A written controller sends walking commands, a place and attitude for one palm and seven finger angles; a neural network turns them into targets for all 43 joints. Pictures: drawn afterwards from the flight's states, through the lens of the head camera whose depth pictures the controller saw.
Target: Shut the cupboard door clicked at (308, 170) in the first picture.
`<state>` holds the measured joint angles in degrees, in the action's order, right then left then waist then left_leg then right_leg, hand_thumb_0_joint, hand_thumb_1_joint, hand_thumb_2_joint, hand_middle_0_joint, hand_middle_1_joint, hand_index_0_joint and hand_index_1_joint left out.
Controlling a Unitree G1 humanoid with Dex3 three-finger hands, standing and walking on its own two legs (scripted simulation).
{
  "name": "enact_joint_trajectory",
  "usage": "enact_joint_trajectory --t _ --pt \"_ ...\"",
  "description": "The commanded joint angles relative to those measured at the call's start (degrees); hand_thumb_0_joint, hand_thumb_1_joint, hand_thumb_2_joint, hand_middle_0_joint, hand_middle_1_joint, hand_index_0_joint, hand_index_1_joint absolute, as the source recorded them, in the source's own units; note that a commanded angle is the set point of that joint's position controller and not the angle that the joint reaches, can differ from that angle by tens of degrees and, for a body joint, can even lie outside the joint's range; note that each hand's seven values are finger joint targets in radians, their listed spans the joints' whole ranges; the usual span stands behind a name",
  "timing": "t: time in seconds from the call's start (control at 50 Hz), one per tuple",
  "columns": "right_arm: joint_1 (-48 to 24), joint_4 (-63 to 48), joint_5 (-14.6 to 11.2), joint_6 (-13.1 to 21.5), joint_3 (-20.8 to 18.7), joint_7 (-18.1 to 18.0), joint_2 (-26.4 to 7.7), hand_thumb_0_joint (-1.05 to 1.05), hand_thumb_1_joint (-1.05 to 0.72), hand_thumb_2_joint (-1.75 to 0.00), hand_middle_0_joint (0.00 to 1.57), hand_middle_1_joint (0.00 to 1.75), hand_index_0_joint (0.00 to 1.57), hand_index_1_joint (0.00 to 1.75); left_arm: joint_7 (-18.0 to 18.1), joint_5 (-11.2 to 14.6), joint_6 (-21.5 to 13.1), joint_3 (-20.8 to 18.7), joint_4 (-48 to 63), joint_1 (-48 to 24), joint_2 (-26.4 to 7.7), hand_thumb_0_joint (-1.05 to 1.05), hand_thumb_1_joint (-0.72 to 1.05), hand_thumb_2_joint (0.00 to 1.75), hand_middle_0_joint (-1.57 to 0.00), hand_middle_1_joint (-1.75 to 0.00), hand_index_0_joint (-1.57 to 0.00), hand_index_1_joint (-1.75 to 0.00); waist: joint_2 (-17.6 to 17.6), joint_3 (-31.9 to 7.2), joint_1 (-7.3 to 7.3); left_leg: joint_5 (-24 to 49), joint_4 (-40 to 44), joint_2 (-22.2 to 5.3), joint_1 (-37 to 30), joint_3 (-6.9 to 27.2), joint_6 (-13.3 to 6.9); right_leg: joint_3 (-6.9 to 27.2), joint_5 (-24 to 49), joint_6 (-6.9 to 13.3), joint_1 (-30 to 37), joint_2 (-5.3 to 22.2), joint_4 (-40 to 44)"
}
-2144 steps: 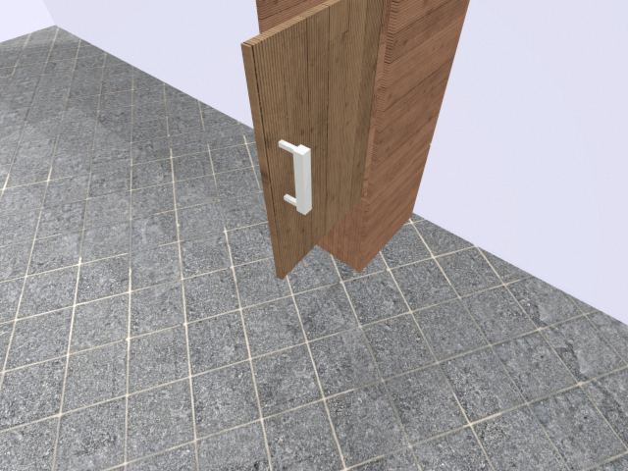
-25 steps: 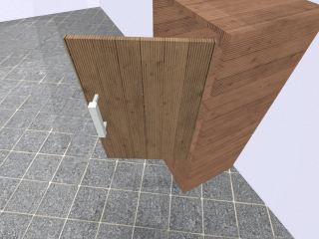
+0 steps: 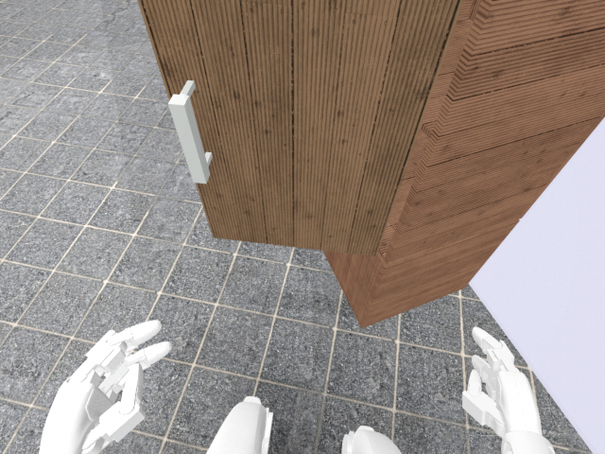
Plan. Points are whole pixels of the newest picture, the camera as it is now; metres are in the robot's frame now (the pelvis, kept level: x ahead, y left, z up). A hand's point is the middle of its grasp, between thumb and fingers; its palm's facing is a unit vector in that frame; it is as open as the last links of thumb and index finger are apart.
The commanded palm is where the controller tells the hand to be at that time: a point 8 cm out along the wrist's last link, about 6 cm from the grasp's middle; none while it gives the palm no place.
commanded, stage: raise the hand and make a fist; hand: left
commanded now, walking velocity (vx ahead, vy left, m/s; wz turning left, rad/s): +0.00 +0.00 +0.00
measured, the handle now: (195, 134) +0.54 +0.24 +0.09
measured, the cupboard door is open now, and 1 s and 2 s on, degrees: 61 61 61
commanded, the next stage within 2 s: bring the fist close to the handle in 1.48 s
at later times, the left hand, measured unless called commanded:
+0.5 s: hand (113, 358) +0.20 +0.23 +0.07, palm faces +0.06 -1.00 -0.06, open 3.7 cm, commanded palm +0.18 +0.27 +0.07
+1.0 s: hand (128, 337) +0.22 +0.22 +0.08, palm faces -0.04 -1.00 -0.04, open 3.1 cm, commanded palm +0.20 +0.27 +0.09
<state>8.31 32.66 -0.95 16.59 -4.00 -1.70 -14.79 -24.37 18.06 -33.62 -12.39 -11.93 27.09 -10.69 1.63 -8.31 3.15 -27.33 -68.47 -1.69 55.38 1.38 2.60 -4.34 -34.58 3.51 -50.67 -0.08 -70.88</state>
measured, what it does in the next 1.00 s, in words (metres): stands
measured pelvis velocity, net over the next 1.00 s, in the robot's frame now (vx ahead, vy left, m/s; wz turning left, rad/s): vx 0.00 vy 0.04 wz -0.01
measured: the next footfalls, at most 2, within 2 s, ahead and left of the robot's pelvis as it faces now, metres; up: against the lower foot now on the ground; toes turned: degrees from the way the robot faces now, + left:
none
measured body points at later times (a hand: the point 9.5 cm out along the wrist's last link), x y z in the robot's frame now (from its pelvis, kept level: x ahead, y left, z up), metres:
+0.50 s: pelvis -0.01 +0.04 +0.00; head +0.04 +0.04 +0.45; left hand +0.19 +0.28 +0.08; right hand +0.14 -0.21 -0.08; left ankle +0.06 +0.15 -0.64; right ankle +0.01 -0.08 -0.64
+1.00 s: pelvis +0.00 +0.04 +0.02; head +0.05 +0.04 +0.47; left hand +0.22 +0.27 +0.09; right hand +0.19 -0.18 -0.05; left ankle +0.06 +0.15 -0.64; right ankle +0.01 -0.08 -0.64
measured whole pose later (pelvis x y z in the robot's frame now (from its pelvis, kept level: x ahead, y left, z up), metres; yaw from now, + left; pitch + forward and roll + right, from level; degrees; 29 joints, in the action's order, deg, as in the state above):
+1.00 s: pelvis +0.00 +0.04 +0.02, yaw +0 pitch +12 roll -3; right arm 14.4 27.6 -1.5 10.6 2.5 -3.5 -12.6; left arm -14.4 15.7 -17.1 -7.1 4.6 22.6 -14.9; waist -2.1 -7.7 1.3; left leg -26.2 -64.6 -1.6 50.5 1.8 -0.5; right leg -4.6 -30.7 0.8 -43.7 -0.4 -62.3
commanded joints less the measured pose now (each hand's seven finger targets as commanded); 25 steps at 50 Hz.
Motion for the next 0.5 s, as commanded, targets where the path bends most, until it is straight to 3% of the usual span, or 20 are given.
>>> enact_joint_trajectory --t 0.0,0.04,0.08,0.12,0.14,0.2,0.26,0.3,0.32,0.38,0.4,0.44,0.48 --pt "0.6 -8.0 -0.3 3.6 -0.5 -2.4 -5.2 0.0 -0.9 -0.9 0.2 0.3 0.2 0.3 1.9 3.4 -8.0 -0.5 32.4 -17.2 -9.4 0.0 0.9 0.9 -0.6 -0.74 -0.6 -0.74 -5.4 -14.0 -4.94 7.6 1.4 1.3 -9.4 -0.2 -5.1 11.7 9.1 -3.3 2.4 0.2 15.6" --pt "0.9 -7.5 -0.7 3.5 -0.3 -3.5 -5.7 0.0 -0.9 -0.9 0.2 0.3 0.2 0.3 1.6 2.3 -5.2 3.2 29.2 -15.9 -7.7 0.0 0.9 0.9 -0.64 -0.78 -0.64 -0.78 -3.7 -9.2 -6.31 4.2 1.7 0.8 -7.3 0.4 -5.4 10.5 4.1 -3.1 -0.4 -0.4 16.9" --pt "1.6 -7.8 -1.3 3.0 0.1 -4.2 -6.2 0.0 -0.9 -0.9 0.2 0.3 0.2 0.3 0.8 1.4 0.3 4.9 24.6 -14.1 -7.7 0.0 0.9 0.9 -0.68 -0.82 -0.68 -0.82 -2.4 -6.6 -6.54 0.9 3.1 0.8 -5.5 0.9 -5.4 9.8 -1.5 -3.1 -1.0 -0.7 18.7" --pt "1.7 -9.1 -2.2 1.9 0.5 -4.5 -6.2 0.0 -0.9 -0.9 0.2 0.3 0.2 0.3 0.3 1.0 7.2 4.2 18.9 -9.4 -8.1 0.0 0.9 0.9 -0.71 -0.86 -0.71 -0.86 0.0 -5.8 -4.95 -0.1 4.8 1.1 -4.3 1.0 -5.3 9.9 -4.7 -3.4 0.5 -0.3 20.6" --pt "1.3 -10.3 -2.5 1.3 0.4 -4.5 -6.0 0.0 -0.9 -0.9 0.2 0.3 0.2 0.3 0.5 0.7 10.8 3.3 18.4 -6.3 -8.8 0.0 0.9 0.9 -0.73 -0.88 -0.73 -0.88 0.0 -6.5 -3.46 -0.1 6.1 1.3 -4.9 0.8 -5.2 9.9 -5.2 -3.4 2.2 -0.1 21.5" --pt "-0.4 -12.6 -2.5 -0.8 0.6 -4.2 -4.8 0.0 -0.9 -0.9 0.2 0.3 0.2 0.3 4.5 0.7 18.1 -3.5 19.9 -1.9 -12.4 0.0 0.9 0.9 -0.79 -0.94 -0.79 -0.94 0.0 -9.8 0.75 2.2 9.5 1.8 -7.2 0.8 -4.9 8.5 -3.6 -3.0 7.8 -0.1 21.3" --pt "-0.3 -13.5 -1.8 -1.7 0.8 -3.5 -2.9 0.0 -0.9 -0.9 0.2 0.3 0.2 0.3 10.8 1.5 16.7 -5.9 27.0 -2.4 -10.6 0.0 0.9 0.9 -0.84 -1.0 -0.84 -1.0 0.0 -11.9 1.27 6.1 10.6 1.5 -9.2 0.6 -4.3 6.2 4.3 -3.1 9.9 -0.3 19.0" --pt "0.2 -12.6 -1.1 -1.7 0.9 -3.1 -2.7 0.0 -0.9 -0.9 0.2 0.3 0.2 0.3 14.4 0.7 12.8 -6.6 28.8 -2.7 -11.0 0.0 0.9 0.9 -0.88 -1.04 -0.88 -1.04 -1.6 -10.9 1.28 7.6 11.3 1.2 -9.9 1.3 -4.0 4.0 8.1 -2.3 8.9 -1.3 16.6" --pt "0.9 -12.2 -0.7 -1.3 0.9 -2.8 -2.9 0.0 -0.9 -0.9 0.2 0.3 0.2 0.3 15.2 -0.2 10.4 -4.6 29.7 -3.4 -9.7 0.0 0.9 0.9 -0.9 -1.06 -0.9 -1.06 -3.2 -10.6 0.21 8.3 11.1 1.2 -10.7 1.3 -4.0 3.3 9.6 -2.3 7.2 -1.2 15.6" --pt "2.0 -10.7 -0.1 -0.5 1.1 -2.0 -4.0 0.0 -0.9 -0.9 0.2 0.3 0.2 0.3 14.3 -2.1 4.8 1.4 27.9 -4.3 -7.2 0.0 0.9 0.9 -0.95 -1.12 -0.95 -1.12 -5.2 -7.7 -2.7 5.3 10.9 1.0 -10.6 2.1 -4.0 2.1 7.2 -2.0 1.5 -1.5 14.3" --pt "2.4 -10.7 0.0 -0.2 1.1 -2.0 -4.8 0.0 -0.9 -0.9 0.2 0.3 0.2 0.3 13.2 -2.3 4.0 3.4 28.2 -5.2 -6.5 0.0 0.9 0.9 -0.97 -1.14 -0.97 -1.14 -4.3 -7.6 -3.7 4.2 10.9 0.7 -10.6 2.6 -4.3 1.8 6.6 -1.9 0.8 -1.7 14.1" --pt "2.9 -10.8 -0.5 0.4 1.0 -2.1 -5.7 0.0 -0.9 -0.9 0.2 0.3 0.2 0.3 10.5 -2.2 4.0 5.9 26.6 -4.5 -6.1 0.0 0.9 0.9 -1.01 -1.18 -1.01 -1.18 -5.6 -7.0 -4.26 0.8 11.7 0.8 -10.6 2.8 -4.2 2.3 3.9 -1.9 0.0 -1.4 15.3" --pt "3.3 -11.4 -1.0 0.8 1.0 -2.5 -6.5 0.0 -0.9 -0.9 0.2 0.3 0.2 0.3 8.6 -1.9 5.5 5.8 26.9 -5.5 -7.6 0.0 0.9 0.9 -1.04 -1.22 -1.04 -1.22 -5.9 -7.7 -4.37 -2.3 12.9 0.9 -11.0 3.4 -4.3 2.8 2.0 -1.9 0.5 -1.3 16.3"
